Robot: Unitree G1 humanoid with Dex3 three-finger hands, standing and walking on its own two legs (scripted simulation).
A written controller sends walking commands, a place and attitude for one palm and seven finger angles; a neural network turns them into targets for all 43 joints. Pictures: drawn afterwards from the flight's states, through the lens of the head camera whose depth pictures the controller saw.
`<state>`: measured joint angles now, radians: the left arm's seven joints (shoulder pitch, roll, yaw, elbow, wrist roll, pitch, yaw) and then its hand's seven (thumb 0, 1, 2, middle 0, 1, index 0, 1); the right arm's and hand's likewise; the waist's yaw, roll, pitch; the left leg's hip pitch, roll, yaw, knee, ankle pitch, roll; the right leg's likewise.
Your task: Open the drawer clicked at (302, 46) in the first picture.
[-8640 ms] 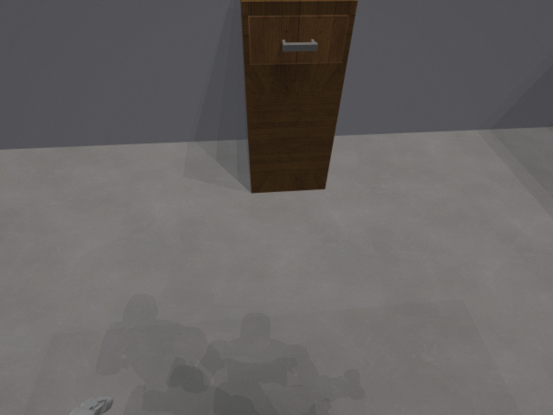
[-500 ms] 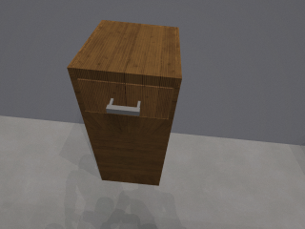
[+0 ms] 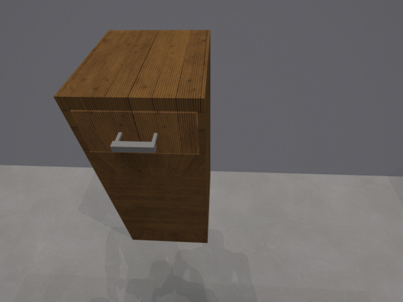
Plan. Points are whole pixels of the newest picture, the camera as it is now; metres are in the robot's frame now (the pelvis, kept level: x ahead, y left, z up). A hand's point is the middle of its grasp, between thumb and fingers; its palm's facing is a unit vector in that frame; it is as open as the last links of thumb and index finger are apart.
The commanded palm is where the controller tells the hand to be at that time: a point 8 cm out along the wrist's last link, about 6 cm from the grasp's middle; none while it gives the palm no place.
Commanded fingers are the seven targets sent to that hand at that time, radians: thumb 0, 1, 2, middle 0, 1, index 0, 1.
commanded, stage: come to a stop and stand still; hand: left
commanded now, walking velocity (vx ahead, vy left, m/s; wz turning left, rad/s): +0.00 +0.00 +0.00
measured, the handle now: (135, 141) +0.53 +0.21 -0.01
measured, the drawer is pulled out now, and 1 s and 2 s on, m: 0.00 0.00 0.00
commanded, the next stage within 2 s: look again from close up in 0.28 s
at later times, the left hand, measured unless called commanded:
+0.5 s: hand out of the picture -0.03 +0.16 -0.17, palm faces +0.02 -0.98 -0.18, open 7.4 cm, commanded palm none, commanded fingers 0.00 0.90 0.90 -0.20 -0.30 -0.20 -0.30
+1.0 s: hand out of the picture +0.00 +0.24 -0.17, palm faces -0.03 -0.98 -0.19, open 7.4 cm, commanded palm +0.10 +0.29 -0.07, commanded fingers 0.00 0.88 0.89 -0.20 -0.31 -0.20 -0.31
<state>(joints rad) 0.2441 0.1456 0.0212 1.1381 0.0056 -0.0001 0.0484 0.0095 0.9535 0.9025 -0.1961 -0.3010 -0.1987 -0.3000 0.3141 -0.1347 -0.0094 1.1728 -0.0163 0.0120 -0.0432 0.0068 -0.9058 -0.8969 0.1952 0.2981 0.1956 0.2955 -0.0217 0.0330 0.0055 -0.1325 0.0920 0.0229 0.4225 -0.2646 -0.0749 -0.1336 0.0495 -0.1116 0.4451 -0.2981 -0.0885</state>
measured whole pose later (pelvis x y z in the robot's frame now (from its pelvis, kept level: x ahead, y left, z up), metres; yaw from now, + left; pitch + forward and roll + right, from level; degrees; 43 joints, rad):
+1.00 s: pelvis -0.01 +0.08 +0.00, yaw -3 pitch +0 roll +0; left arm 0.30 0.13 -0.01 1.10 0.02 0.00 0.04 0.00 0.91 0.90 -0.19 -0.30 -0.20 -0.30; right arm 0.36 -0.12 0.03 1.11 -0.02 -0.03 -0.03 0.01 -0.90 -0.90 0.20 0.30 0.20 0.30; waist -0.01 0.01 0.02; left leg -0.17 -0.06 0.11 0.44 -0.28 0.09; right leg -0.21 -0.05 -0.03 0.51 -0.30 0.01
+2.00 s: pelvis -0.01 +0.01 -0.02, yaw -8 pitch +9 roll +3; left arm 0.32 0.45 0.05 -0.10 0.95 -0.06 0.33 0.00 -0.07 0.49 -0.29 -0.93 -0.29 -0.92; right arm 0.17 -0.31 -0.04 0.63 -0.04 0.09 -0.03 0.02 -0.90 -0.90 0.20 0.30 0.20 0.30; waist 0.04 0.05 -0.07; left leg -0.44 -0.05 -0.07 0.67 -0.38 0.01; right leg -0.51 0.09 0.06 0.74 -0.38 -0.09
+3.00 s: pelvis -0.01 +0.10 +0.00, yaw -6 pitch +2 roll +0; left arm -0.16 0.49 -0.05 0.02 0.93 0.13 0.07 -0.01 -0.49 0.30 -0.31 -1.20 -0.32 -1.20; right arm 0.16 -0.25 0.00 0.66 0.02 0.12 0.01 0.02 -0.90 -0.90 0.20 0.30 0.20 0.30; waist 0.09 0.08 0.00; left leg -0.24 -0.12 -0.09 0.46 -0.25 0.08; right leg -0.26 0.00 0.06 0.46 -0.24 0.00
